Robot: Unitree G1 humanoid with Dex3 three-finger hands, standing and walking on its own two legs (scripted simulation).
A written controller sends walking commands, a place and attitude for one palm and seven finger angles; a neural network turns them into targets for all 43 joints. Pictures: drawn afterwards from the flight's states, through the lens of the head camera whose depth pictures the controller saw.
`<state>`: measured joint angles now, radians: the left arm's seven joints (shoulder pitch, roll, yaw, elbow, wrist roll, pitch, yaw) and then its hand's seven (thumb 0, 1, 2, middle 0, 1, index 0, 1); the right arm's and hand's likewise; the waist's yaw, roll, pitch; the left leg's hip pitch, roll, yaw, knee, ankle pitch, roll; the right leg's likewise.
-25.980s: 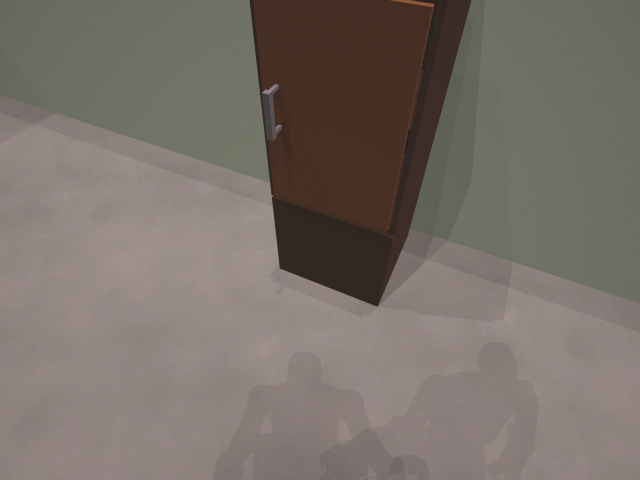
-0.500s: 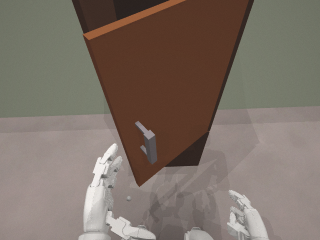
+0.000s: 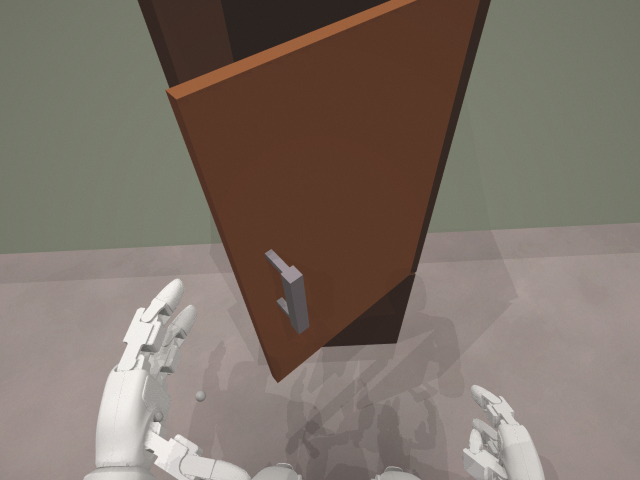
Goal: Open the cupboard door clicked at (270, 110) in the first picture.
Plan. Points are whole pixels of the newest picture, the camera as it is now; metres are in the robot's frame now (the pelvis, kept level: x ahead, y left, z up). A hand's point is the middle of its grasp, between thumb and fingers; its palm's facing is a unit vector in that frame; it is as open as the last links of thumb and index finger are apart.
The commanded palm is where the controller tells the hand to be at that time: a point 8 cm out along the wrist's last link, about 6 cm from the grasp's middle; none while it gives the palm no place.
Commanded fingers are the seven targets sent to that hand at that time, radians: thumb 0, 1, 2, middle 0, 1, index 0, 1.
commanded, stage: draw the hand back to the body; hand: left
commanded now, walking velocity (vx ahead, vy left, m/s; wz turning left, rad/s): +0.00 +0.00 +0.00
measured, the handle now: (287, 293) +0.34 +0.07 +0.05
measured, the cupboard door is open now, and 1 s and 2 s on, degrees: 38 38 38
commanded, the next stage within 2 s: step back with the hand held close in 1.34 s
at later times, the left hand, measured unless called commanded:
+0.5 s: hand (88, 370) +0.19 +0.21 +0.15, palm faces +0.20 -0.92 -0.34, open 14.6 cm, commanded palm +0.16 +0.26 +0.18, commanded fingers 0.00 0.13 0.57 -0.17 -0.30 -0.17 -0.30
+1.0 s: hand out of the picture +0.21 +0.30 +0.25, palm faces +0.48 -0.78 -0.40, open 8.7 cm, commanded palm +0.16 +0.33 +0.26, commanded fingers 0.00 0.90 0.90 -0.20 -0.30 -0.20 -0.30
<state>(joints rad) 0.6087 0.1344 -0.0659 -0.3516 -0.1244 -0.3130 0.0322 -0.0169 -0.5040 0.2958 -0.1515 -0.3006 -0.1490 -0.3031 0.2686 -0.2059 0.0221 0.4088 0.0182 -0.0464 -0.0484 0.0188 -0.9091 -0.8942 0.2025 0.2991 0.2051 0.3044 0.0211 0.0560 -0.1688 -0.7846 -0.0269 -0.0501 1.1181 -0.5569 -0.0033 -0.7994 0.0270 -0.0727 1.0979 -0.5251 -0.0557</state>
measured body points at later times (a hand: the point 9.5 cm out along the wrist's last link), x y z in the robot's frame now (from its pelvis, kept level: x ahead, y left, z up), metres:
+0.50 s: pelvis +0.02 +0.03 +0.05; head +0.01 +0.01 +0.50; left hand +0.18 +0.26 +0.17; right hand +0.20 -0.19 -0.02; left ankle +0.00 +0.12 -0.66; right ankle +0.01 -0.08 -0.66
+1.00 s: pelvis +0.02 +0.03 +0.08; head -0.01 +0.02 +0.53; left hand +0.18 +0.34 +0.27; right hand +0.20 -0.18 +0.00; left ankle +0.00 +0.12 -0.66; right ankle +0.01 -0.08 -0.66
